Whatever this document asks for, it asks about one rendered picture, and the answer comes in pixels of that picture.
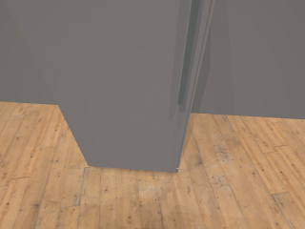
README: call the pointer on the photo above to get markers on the fridge door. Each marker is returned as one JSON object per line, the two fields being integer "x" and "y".
{"x": 114, "y": 69}

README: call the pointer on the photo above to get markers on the handle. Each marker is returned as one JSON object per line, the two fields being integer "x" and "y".
{"x": 194, "y": 9}

